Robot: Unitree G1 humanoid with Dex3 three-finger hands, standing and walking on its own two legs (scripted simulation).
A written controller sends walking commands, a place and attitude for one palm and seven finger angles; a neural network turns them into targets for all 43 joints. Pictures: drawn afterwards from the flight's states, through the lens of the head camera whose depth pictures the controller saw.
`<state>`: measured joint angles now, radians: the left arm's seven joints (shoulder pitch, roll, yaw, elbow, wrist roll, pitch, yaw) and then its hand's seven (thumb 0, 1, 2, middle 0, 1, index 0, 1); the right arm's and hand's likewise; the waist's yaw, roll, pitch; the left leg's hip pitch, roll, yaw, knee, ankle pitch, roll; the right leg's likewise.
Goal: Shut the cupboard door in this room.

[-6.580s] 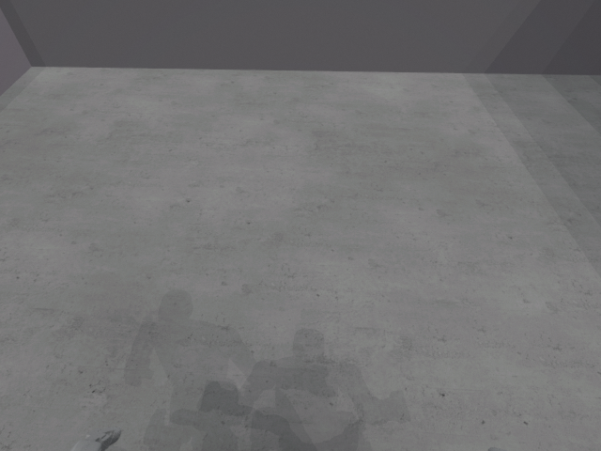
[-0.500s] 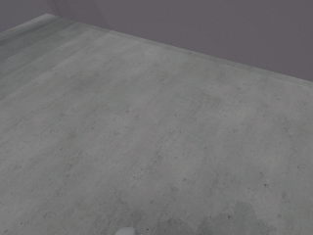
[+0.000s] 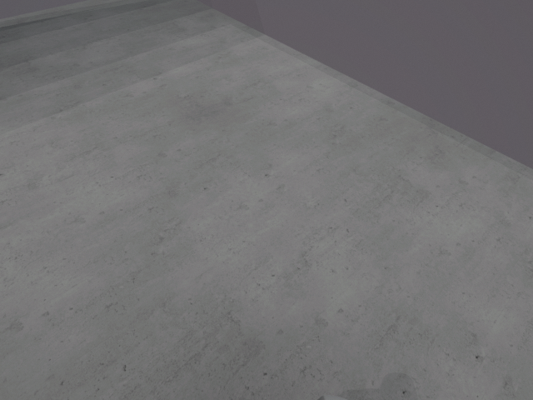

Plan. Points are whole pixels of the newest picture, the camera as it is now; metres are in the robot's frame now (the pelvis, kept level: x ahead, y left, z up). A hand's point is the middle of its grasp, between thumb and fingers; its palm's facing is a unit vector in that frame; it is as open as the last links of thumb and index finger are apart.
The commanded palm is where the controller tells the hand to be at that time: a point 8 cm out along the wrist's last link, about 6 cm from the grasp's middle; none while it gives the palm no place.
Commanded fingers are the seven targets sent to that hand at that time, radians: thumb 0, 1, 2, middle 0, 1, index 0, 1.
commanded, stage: turn or walk to find it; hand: left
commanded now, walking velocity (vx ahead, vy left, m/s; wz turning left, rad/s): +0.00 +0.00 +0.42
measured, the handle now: out of the picture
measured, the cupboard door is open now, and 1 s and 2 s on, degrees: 89 89 89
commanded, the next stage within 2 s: none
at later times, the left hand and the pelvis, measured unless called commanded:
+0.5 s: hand out of the picture -0.02 +0.15 -0.15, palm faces +0.24 -0.94 -0.26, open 7.4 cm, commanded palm none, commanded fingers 0.00 0.90 0.90 -0.20 -0.30 -0.20 -0.30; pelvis -0.05 -0.05 +0.00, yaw +13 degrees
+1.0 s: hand out of the picture -0.12 +0.22 -0.17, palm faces +0.44 -0.86 -0.25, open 7.4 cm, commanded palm none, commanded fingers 0.00 0.90 0.90 -0.20 -0.30 -0.20 -0.30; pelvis -0.09 +0.00 +0.00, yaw +24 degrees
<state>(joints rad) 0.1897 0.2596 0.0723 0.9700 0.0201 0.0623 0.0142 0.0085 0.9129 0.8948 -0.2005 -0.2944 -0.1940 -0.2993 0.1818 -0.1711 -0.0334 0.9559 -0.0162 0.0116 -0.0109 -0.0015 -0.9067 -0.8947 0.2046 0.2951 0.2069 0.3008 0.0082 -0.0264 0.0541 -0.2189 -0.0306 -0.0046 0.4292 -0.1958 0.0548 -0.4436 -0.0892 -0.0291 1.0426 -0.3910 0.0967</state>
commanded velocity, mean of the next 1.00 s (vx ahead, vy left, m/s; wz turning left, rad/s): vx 0.00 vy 0.00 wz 0.42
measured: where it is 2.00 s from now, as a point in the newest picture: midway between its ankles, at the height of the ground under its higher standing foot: outside the picture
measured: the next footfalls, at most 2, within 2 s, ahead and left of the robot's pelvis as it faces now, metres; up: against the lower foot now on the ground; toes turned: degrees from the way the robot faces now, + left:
right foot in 0.24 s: +0.03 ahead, -0.14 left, +0.00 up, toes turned +2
left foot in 0.70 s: -0.10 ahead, +0.09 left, +0.00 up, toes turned +22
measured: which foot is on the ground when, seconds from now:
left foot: down 0.00-0.24, up 0.26-0.68, down 0.70-1.00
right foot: up 0.00-0.22, down 0.24-0.70, up 0.72-1.00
